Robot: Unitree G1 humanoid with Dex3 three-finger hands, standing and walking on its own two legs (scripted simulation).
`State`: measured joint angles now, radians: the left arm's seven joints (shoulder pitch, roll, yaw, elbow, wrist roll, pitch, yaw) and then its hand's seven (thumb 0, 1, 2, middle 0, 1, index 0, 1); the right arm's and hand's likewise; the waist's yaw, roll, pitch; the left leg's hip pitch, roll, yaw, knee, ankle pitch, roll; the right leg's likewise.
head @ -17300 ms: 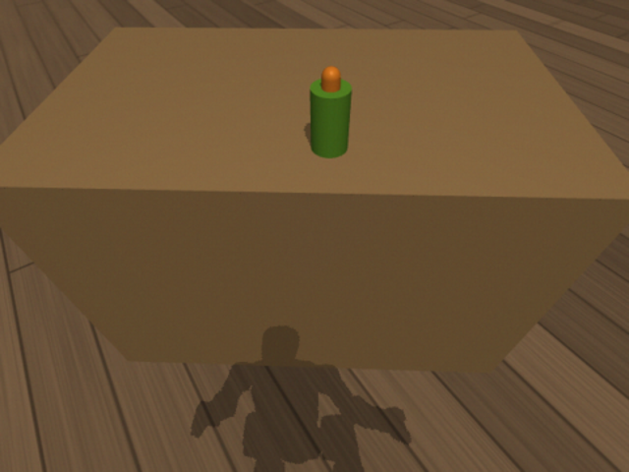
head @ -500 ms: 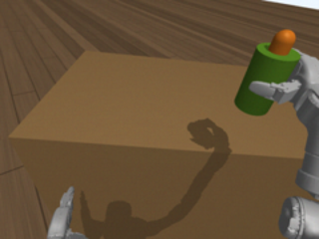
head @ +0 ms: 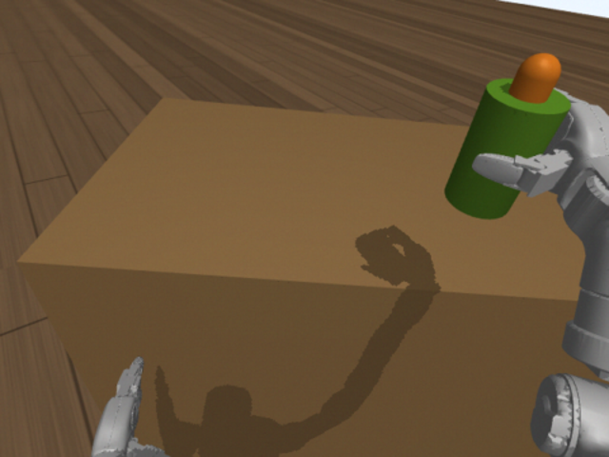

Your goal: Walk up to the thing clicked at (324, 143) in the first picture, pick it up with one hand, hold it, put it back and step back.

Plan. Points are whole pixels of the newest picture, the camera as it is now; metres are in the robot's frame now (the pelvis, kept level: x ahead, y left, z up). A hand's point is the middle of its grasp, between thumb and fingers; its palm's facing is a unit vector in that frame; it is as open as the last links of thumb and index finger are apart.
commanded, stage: hold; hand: right
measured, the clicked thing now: (506, 137) +0.33 -0.15 +0.33
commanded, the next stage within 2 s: crouch in 0.36 s
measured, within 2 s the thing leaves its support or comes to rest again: neither
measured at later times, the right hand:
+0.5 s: hand (516, 144) +0.33 -0.17 +0.33, palm faces +0.09 +1.00 -0.03, open 10.9 cm
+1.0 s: hand (473, 175) +0.40 -0.18 +0.24, palm faces +0.14 +0.99 +0.00, open 10.8 cm
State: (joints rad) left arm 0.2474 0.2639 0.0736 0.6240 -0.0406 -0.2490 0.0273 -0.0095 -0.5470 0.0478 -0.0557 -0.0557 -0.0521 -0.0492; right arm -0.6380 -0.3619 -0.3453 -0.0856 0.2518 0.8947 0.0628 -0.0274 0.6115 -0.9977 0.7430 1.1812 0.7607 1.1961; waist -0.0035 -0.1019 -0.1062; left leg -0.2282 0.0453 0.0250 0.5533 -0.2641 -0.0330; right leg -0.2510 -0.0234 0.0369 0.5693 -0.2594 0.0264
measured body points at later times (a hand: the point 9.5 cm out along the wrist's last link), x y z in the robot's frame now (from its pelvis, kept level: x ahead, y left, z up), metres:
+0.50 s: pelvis -0.01 +0.00 +0.00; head -0.08 +0.04 +0.44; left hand +0.16 +0.26 -0.06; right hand +0.32 -0.22 +0.33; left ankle +0.02 +0.14 -0.73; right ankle +0.03 -0.14 -0.73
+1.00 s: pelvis -0.02 +0.00 +0.00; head -0.04 +0.02 +0.44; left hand +0.13 +0.27 -0.07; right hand +0.39 -0.23 +0.25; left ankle +0.02 +0.14 -0.73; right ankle +0.03 -0.14 -0.73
